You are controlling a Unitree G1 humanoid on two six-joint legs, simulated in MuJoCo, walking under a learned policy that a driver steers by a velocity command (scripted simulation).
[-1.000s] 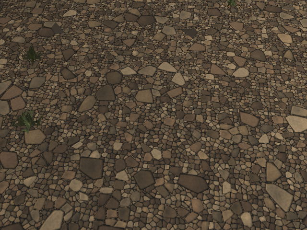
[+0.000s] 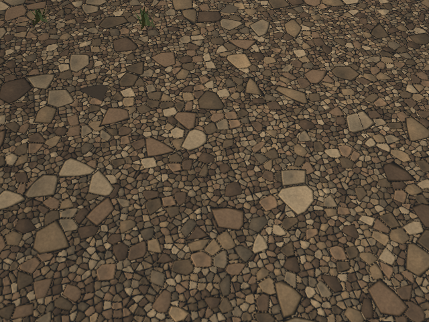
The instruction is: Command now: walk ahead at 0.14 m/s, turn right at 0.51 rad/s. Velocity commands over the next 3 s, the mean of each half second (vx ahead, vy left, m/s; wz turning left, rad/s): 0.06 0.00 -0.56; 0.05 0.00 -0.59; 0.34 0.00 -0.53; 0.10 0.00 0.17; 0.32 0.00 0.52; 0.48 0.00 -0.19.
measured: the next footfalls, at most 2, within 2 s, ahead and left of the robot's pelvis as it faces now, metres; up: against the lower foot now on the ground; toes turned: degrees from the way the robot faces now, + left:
right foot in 0.28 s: +0.13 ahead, -0.15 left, +0.00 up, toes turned -12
left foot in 0.72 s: +0.18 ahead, +0.07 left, +0.00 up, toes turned -29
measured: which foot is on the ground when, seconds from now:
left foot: down 0.00-0.28, up 0.30-0.70, down 0.72-1.00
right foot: up 0.00-0.26, down 0.28-0.72, up 0.74-1.00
